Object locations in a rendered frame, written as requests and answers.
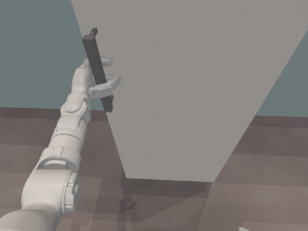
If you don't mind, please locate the robot left forearm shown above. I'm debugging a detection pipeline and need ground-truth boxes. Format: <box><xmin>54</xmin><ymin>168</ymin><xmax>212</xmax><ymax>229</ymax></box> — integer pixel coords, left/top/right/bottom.
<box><xmin>21</xmin><ymin>92</ymin><xmax>91</xmax><ymax>208</ymax></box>

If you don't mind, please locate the robot left upper arm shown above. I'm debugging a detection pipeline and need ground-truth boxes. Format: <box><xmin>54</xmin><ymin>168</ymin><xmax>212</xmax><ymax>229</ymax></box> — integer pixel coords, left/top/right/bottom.
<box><xmin>0</xmin><ymin>168</ymin><xmax>81</xmax><ymax>231</ymax></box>

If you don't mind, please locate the fridge door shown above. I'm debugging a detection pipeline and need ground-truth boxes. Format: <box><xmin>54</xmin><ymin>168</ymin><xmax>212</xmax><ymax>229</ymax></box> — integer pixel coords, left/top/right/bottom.
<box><xmin>71</xmin><ymin>0</ymin><xmax>308</xmax><ymax>183</ymax></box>

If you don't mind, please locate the handle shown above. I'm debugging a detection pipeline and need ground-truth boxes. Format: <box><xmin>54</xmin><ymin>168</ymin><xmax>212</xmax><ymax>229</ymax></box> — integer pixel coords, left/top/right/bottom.
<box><xmin>82</xmin><ymin>28</ymin><xmax>114</xmax><ymax>113</ymax></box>

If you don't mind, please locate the left robot hand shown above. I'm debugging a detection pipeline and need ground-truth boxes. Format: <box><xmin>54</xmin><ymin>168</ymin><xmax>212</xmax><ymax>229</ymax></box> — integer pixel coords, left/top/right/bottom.
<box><xmin>71</xmin><ymin>56</ymin><xmax>121</xmax><ymax>102</ymax></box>

